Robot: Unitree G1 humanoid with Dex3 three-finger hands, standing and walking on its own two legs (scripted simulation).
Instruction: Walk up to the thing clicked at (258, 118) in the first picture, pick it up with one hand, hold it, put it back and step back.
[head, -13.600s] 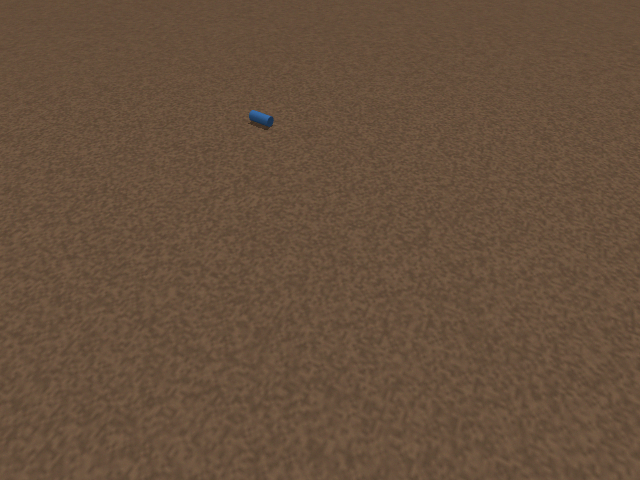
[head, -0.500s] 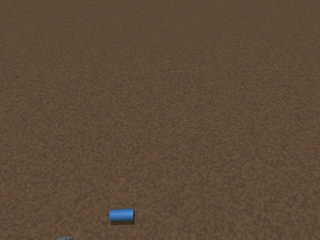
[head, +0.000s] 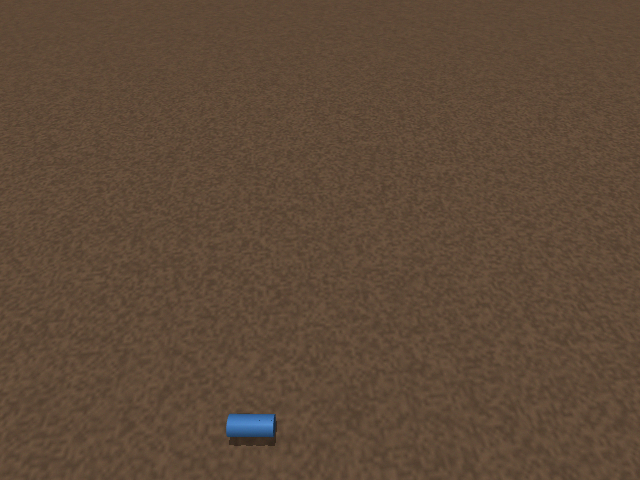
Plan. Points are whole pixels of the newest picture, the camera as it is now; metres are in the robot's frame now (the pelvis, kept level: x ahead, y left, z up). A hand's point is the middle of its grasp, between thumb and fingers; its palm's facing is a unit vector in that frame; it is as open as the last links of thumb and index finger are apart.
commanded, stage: walk up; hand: left
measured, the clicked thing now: (251, 425) +0.40 +0.24 -0.75
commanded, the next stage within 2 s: stand in 0.04 s
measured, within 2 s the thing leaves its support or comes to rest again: neither
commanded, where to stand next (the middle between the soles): +0.02 +0.00 m, yaw +0 degrees
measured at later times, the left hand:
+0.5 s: hand out of the picture +0.10 +0.25 -0.16, palm faces -0.03 -0.94 -0.34, open 7.4 cm
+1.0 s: hand out of the picture +0.10 +0.25 -0.16, palm faces -0.03 -0.94 -0.34, open 7.4 cm
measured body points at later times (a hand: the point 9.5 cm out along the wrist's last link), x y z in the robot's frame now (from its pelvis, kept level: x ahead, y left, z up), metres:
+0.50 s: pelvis +0.02 +0.00 +0.00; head +0.02 +0.00 +0.45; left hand +0.10 +0.30 -0.13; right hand +0.09 -0.30 -0.13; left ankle +0.04 +0.12 -0.75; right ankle +0.00 -0.13 -0.75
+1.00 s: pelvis +0.02 +0.00 +0.00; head +0.02 +0.00 +0.45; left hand +0.10 +0.30 -0.13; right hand +0.09 -0.31 -0.13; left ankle +0.04 +0.12 -0.75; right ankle +0.00 -0.13 -0.75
